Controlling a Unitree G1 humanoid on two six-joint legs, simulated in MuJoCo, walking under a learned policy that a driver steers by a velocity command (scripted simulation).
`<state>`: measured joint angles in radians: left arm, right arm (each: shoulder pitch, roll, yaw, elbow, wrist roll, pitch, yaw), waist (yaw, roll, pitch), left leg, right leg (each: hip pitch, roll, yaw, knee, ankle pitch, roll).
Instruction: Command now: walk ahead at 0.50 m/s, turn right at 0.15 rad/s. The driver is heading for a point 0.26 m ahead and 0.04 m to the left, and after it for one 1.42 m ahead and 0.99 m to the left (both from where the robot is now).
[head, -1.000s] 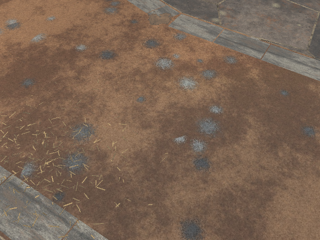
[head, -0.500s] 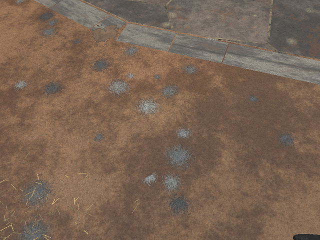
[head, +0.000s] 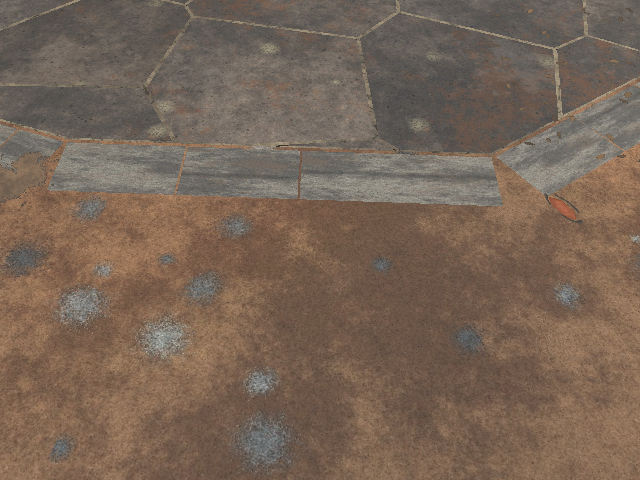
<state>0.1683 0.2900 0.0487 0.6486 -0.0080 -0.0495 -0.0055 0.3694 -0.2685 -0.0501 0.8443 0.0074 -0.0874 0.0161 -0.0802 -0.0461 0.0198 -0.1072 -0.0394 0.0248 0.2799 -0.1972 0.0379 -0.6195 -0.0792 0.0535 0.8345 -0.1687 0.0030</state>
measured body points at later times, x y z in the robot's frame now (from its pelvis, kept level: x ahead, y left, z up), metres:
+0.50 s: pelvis +0.17 -0.04 -0.01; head +0.20 -0.03 +0.44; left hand +0.26 +0.26 -0.11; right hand +0.34 -0.30 -0.12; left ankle +0.19 +0.10 -0.71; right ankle +0.23 -0.15 -0.75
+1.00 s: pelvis +0.19 -0.01 -0.01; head +0.22 +0.03 +0.44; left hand +0.21 +0.32 -0.12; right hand +0.47 -0.19 -0.09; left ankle +0.18 +0.09 -0.75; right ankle +0.28 -0.14 -0.72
